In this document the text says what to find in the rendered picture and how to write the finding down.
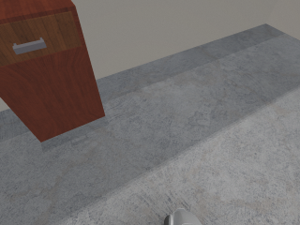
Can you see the robot right shin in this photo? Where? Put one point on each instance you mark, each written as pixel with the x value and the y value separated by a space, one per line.
pixel 180 209

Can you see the drawer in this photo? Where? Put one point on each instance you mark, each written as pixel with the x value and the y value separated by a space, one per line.
pixel 58 31

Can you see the cabinet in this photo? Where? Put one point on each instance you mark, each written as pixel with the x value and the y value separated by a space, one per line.
pixel 53 93

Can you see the robot right thigh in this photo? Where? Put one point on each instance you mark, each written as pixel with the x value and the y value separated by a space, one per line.
pixel 183 218

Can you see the handle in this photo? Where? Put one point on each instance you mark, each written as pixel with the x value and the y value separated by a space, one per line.
pixel 29 46

